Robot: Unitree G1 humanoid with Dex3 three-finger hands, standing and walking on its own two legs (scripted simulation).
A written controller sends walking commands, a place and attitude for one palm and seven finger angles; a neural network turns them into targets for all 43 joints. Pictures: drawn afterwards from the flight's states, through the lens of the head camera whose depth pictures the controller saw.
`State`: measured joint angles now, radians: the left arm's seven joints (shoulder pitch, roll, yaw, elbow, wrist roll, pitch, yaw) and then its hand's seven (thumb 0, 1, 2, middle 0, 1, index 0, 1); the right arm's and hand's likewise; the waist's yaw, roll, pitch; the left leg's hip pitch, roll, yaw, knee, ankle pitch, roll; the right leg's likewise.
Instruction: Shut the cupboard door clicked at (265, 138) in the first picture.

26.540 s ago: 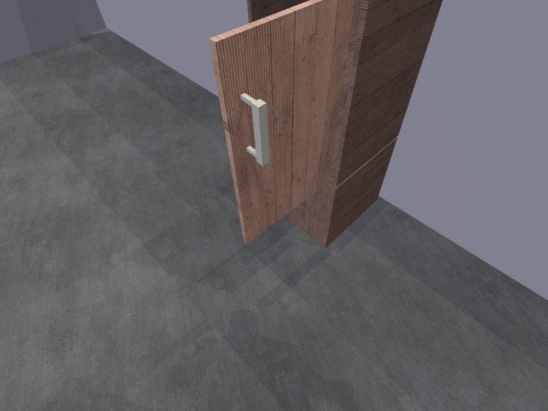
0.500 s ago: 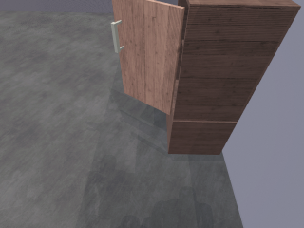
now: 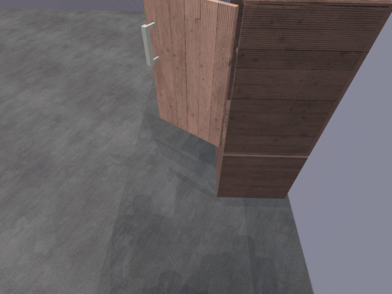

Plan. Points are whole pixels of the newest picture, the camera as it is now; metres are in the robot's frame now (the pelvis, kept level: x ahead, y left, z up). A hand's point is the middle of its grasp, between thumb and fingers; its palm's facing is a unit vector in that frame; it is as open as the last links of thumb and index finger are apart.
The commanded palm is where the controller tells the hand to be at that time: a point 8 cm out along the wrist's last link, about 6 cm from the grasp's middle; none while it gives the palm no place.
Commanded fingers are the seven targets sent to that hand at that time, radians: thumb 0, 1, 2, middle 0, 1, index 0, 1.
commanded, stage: walk to a spot facing it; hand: left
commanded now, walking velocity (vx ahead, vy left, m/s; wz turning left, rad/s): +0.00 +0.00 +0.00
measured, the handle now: (151, 44) +0.94 +0.22 +0.06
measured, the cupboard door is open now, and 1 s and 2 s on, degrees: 57 57 57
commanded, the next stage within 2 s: none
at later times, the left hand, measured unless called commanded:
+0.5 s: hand out of the picture +0.00 +0.22 -0.20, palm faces +0.22 -0.95 -0.23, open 7.4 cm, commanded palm none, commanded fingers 0.00 0.90 0.90 -0.20 -0.30 -0.20 -0.30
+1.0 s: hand out of the picture -0.03 +0.18 -0.15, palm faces +0.46 -0.83 -0.32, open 7.4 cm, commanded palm none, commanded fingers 0.00 0.90 0.90 -0.20 -0.30 -0.20 -0.30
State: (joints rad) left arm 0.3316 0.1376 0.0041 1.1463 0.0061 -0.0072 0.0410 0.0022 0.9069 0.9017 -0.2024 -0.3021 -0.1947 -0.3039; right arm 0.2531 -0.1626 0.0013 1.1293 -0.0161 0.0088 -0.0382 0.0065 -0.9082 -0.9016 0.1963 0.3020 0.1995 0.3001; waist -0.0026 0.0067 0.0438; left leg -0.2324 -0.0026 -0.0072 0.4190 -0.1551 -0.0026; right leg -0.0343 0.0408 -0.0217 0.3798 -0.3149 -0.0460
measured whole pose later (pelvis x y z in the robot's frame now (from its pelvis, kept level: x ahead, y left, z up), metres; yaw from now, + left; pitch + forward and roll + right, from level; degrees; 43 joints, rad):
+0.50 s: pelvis +0.00 +0.02 -0.03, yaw +11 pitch -3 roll +0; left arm 0.24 0.20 0.06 0.99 0.01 0.05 0.04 0.00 0.91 0.90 -0.20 -0.30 -0.20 -0.30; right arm 0.25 -0.18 -0.04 1.01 -0.04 0.04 -0.01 0.01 -0.91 -0.90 0.20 0.30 0.20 0.30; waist -0.03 -0.03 0.11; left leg -0.36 -0.02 0.06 0.69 -0.27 0.06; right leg -0.27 -0.04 -0.10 0.97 -0.58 0.00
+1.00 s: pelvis +0.00 -0.04 +0.00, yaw +30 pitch +0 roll +1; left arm 0.22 0.21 0.05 0.88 0.03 0.02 0.03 0.00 0.90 0.90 -0.20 -0.30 -0.20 -0.30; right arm 0.18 -0.27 -0.10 0.90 -0.03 0.08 0.03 0.01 -0.91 -0.90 0.19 0.30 0.20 0.30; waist -0.04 0.03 0.09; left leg -0.55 -0.04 -0.03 1.10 -0.41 -0.06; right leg -0.21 -0.07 -0.07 0.53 -0.31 0.00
